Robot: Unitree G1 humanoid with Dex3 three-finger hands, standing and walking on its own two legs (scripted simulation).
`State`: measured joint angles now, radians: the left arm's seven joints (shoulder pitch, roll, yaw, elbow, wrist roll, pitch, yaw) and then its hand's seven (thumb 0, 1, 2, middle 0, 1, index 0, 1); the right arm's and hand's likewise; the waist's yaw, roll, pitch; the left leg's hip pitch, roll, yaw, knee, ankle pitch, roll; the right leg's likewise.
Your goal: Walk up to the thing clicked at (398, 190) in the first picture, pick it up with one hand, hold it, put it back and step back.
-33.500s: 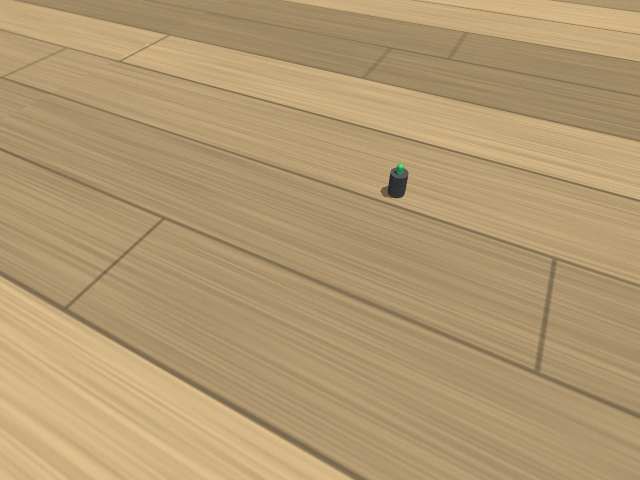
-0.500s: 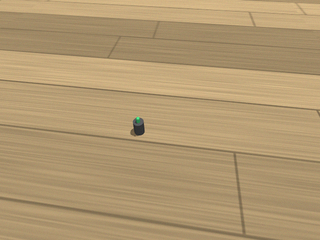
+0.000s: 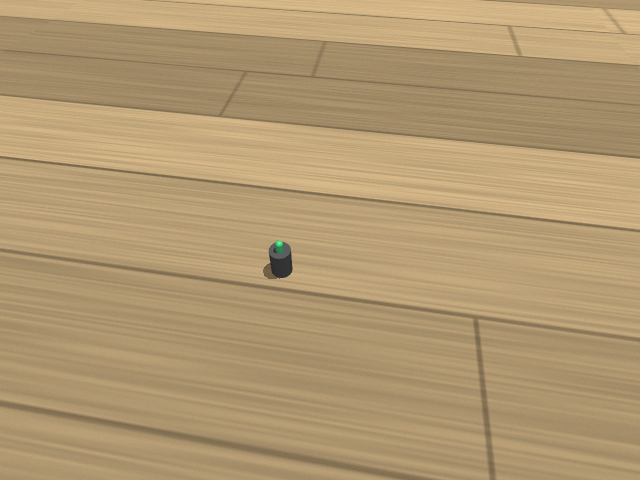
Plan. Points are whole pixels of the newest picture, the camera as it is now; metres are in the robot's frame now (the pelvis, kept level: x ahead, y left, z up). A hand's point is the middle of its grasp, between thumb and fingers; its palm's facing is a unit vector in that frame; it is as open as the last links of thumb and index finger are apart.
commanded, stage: step back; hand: left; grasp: from the side
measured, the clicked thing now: (280, 256) +0.97 +0.18 -0.68
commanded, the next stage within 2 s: stand in 0.20 s
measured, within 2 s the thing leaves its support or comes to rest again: neither
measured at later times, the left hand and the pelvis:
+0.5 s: hand out of the picture +0.10 +0.26 -0.14, palm faces -0.01 -0.94 -0.33, open 7.4 cm; pelvis +0.01 +0.01 +0.02, yaw -1 degrees
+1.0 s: hand out of the picture +0.07 +0.24 -0.14, palm faces -0.03 -0.94 -0.35, open 7.4 cm; pelvis +0.00 -0.01 +0.02, yaw +0 degrees
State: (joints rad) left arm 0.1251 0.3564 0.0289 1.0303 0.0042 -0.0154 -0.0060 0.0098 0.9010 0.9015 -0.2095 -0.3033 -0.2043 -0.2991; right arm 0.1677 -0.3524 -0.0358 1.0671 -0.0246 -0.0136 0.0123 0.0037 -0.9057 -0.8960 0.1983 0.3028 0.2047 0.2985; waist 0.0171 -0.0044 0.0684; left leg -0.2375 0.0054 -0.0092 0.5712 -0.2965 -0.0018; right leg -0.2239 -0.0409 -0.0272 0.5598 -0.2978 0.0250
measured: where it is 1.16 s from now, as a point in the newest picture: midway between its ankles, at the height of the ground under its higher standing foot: outside the picture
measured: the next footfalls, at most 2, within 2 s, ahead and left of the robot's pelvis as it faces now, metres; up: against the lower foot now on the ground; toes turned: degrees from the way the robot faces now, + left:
none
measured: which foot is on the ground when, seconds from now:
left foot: down 0.00-1.00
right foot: down 0.00-1.00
